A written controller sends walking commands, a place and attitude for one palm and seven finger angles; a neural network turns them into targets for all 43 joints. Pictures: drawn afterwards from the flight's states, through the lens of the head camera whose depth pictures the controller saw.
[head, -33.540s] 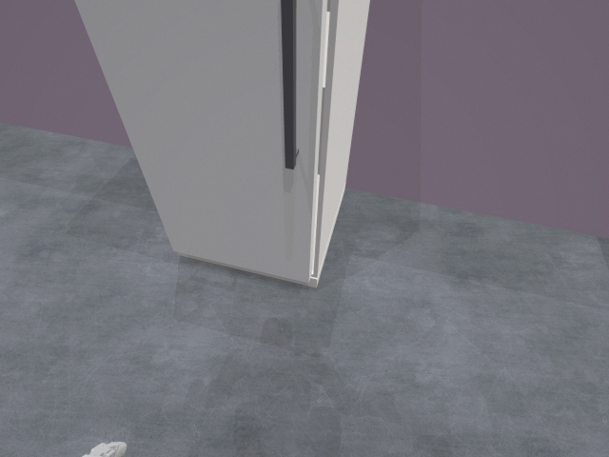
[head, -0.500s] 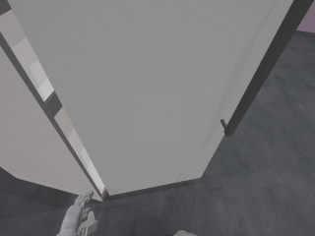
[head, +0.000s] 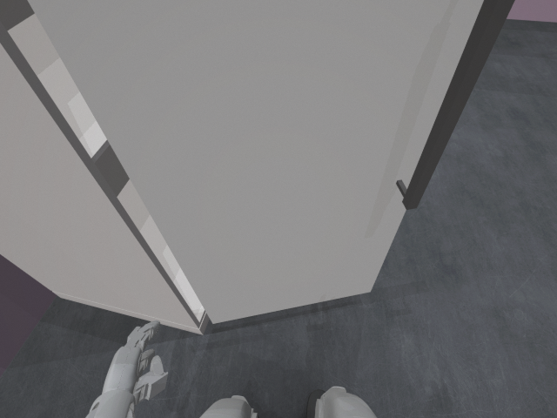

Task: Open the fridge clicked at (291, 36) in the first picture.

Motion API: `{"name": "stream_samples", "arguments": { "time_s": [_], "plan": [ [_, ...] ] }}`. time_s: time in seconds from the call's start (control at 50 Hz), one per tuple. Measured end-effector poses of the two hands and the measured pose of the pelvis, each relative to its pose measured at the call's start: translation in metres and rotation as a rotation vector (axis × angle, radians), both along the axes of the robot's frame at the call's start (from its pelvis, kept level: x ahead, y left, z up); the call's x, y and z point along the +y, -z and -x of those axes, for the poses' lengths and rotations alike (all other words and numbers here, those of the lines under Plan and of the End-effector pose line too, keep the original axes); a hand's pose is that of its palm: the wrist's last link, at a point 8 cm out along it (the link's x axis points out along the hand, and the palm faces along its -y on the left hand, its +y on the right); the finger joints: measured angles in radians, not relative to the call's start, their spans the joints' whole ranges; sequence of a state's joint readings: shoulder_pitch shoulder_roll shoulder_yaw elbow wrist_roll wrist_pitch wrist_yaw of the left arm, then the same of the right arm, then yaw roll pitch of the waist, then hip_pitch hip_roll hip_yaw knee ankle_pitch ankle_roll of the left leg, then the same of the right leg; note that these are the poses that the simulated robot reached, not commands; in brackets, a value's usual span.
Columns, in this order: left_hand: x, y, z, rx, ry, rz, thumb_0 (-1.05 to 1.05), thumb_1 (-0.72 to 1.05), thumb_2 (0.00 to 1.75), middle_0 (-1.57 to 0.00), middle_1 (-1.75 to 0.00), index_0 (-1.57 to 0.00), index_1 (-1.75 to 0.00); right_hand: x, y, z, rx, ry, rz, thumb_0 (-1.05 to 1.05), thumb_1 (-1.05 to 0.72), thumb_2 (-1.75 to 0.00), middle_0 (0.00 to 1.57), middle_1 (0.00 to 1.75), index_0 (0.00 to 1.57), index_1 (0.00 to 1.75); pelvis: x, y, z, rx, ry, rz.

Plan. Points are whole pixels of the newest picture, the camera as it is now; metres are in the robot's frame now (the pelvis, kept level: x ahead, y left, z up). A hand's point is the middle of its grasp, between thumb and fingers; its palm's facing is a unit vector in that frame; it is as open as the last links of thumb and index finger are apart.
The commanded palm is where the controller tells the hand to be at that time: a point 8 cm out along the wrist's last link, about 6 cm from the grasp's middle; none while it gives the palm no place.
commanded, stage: step back with the hand held close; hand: right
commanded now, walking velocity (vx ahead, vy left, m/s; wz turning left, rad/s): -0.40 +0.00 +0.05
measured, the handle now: (444, 98) +0.54 -0.22 +0.16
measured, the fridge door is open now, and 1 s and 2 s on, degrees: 65 65 65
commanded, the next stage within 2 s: stop stepping back and stand still in 0.28 s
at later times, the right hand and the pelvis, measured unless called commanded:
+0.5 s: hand out of the picture +0.16 -0.23 +0.17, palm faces +0.18 +0.83 -0.53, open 7.4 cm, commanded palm +0.09 -0.30 +0.20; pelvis -0.09 -0.01 +0.02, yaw +7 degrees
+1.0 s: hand out of the picture +0.10 -0.28 +0.19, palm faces +0.36 +0.80 -0.48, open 7.4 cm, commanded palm +0.04 -0.32 +0.20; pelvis -0.12 -0.03 +0.02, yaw +3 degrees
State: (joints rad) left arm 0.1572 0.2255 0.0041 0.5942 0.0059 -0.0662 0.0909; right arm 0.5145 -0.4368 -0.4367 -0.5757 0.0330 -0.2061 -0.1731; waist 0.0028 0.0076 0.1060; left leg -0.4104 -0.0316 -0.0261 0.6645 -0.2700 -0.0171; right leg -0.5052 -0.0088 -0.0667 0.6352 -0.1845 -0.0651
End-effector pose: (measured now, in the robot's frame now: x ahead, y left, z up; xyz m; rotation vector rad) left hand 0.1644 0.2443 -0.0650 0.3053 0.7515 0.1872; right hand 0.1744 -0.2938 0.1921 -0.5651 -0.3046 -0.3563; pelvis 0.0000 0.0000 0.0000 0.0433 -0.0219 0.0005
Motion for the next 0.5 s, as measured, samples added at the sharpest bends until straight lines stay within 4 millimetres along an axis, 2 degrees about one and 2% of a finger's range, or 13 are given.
{"name": "stream_samples", "arguments": {
  "time_s": [0.12,0.2,0.26,0.32,0.4,0.44,0.5],
  "plan": [
    [-0.015,-0.002,0.019,-0.004,0.015,0.040,0.01,0.90,0.90,-0.20,-0.30,-0.20,-0.30,-0.009,-0.017,0.022,-0.008,0.000,0.053,0.01,-0.88,-0.90,0.21,0.30,0.21,0.30,-0.001,-0.006,0.013,0.018,0.009,-0.030],
    [-0.024,0.002,0.030,-0.009,0.047,0.081,0.01,0.90,0.90,-0.20,-0.30,-0.20,-0.30,-0.004,-0.023,0.040,-0.010,0.015,0.053,0.01,-0.88,-0.90,0.21,0.30,0.21,0.30,0.001,-0.008,0.026,0.057,-0.039,0.001],
    [-0.027,0.004,0.042,0.027,0.033,0.095,0.01,0.90,0.90,-0.20,-0.30,-0.20,-0.30,0.004,-0.024,0.040,-0.033,-0.013,-0.005,0.01,-0.88,-0.90,0.21,0.30,0.21,0.30,-0.003,-0.014,0.036,0.034,-0.066,0.009],
    [-0.028,-0.004,0.054,0.043,0.003,0.093,0.01,0.90,0.90,-0.20,-0.30,-0.21,-0.30,0.008,-0.022,0.030,-0.036,-0.056,-0.049,0.01,-0.88,-0.90,0.21,0.30,0.21,0.30,-0.006,-0.020,0.041,0.028,-0.089,0.048],
    [-0.021,-0.011,0.068,-0.032,-0.073,0.084,0.01,0.90,0.90,-0.21,-0.31,-0.21,-0.30,0.010,-0.012,0.018,0.009,-0.140,-0.037,0.01,-0.89,-0.90,0.21,0.30,0.21,0.30,-0.015,-0.013,0.058,0.037,-0.117,0.043],
    [-0.017,-0.016,0.080,-0.055,-0.093,0.080,0.01,0.90,0.90,-0.20,-0.31,-0.21,-0.30,0.012,-0.006,0.021,0.070,-0.164,-0.021,0.01,-0.89,-0.90,0.21,0.30,0.21,0.30,-0.016,-0.014,0.071,0.036,-0.122,0.053],
    [-0.011,-0.020,0.105,-0.080,-0.107,0.070,0.01,0.90,0.90,-0.20,-0.30,-0.20,-0.30,0.017,-0.006,0.041,0.144,-0.188,0.028,0.01,-0.89,-0.90,0.21,0.30,0.21,0.30,-0.015,-0.016,0.087,0.033,-0.124,0.048]
  ]
}}
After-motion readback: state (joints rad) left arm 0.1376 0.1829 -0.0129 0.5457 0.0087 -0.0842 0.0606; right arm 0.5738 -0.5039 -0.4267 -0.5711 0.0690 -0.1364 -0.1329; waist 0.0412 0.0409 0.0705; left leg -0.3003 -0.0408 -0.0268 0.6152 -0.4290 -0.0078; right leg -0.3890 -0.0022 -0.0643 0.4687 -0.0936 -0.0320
